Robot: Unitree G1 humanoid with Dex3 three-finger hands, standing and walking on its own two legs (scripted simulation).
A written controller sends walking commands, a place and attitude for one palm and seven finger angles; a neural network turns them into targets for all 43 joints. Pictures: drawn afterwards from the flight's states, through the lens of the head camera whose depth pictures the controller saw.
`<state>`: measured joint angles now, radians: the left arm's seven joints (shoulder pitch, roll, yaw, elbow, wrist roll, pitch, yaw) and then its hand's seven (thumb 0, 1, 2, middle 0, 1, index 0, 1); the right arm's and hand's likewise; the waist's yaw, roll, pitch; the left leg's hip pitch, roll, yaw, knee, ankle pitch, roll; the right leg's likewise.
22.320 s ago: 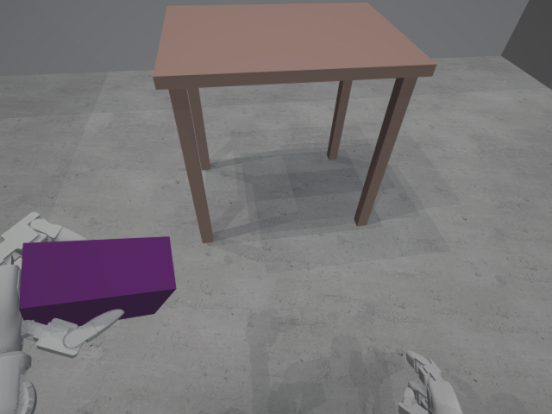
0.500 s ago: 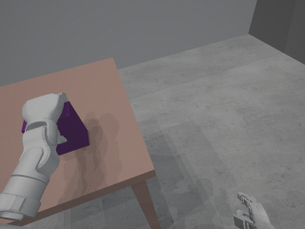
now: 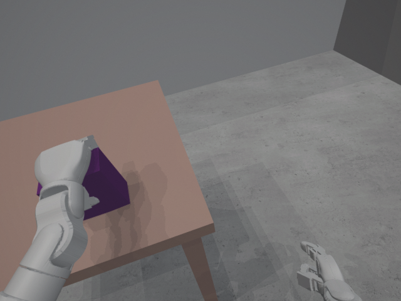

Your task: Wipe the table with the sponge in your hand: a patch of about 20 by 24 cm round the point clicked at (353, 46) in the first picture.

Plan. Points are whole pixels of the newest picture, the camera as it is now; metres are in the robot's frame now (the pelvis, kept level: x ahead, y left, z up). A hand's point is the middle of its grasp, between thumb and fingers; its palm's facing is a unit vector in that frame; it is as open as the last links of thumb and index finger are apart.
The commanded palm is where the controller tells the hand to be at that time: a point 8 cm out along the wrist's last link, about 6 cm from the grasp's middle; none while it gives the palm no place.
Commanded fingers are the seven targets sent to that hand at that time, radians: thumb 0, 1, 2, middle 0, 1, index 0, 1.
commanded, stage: wipe back along the middle lane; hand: left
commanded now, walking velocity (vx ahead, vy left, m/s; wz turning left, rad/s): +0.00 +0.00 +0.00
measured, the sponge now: (94, 192) +0.30 +0.26 +0.08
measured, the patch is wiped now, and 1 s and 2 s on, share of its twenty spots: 0.55 0.55 0.75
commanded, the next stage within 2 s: slide across to the third lane in 0.50 s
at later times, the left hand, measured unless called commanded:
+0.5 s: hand (79, 194) +0.25 +0.24 +0.14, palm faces +0.20 -0.10 -0.97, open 10.1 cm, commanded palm +0.19 +0.23 +0.17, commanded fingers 0.00 0.10 1.30 -1.20 -1.60 -1.20 -1.60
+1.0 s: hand (88, 199) +0.24 +0.22 +0.14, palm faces +0.14 -0.08 -0.99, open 10.1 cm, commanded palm +0.21 +0.19 +0.20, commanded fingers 0.00 0.10 1.30 -1.20 -1.60 -1.20 -1.60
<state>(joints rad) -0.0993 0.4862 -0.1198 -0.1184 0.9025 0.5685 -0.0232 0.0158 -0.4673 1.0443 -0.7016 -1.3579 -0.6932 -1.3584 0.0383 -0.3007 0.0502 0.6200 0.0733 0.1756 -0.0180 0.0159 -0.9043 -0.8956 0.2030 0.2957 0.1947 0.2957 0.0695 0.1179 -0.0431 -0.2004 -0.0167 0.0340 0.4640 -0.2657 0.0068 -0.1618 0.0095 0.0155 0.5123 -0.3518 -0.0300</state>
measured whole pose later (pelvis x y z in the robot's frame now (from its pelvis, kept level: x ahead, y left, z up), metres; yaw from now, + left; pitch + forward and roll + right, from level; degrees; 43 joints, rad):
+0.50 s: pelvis -0.01 +0.00 +0.00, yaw +0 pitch -2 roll +1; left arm 0.03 0.43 -0.17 -0.32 0.93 0.65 0.02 0.02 -0.46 1.04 -0.69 -1.37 -0.69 -1.36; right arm 0.01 -0.29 0.07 0.61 0.07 0.19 0.00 0.02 -0.90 -0.90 0.20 0.30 0.20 0.30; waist 0.09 0.12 -0.04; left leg -0.17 -0.02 0.04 0.46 -0.26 0.01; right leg -0.14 0.01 0.02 0.51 -0.34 -0.02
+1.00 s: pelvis -0.02 -0.01 +0.00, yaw +1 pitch -4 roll +1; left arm -0.08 0.43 -0.28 -0.24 0.94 0.71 -0.05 0.01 -0.47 1.05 -0.70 -1.37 -0.70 -1.36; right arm -0.01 -0.29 0.06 0.64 0.06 0.17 -0.03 0.02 -0.90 -0.90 0.20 0.30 0.19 0.30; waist 0.11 0.13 -0.02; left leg -0.15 -0.01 0.02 0.43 -0.22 0.00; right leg -0.11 0.02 0.00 0.50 -0.32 -0.04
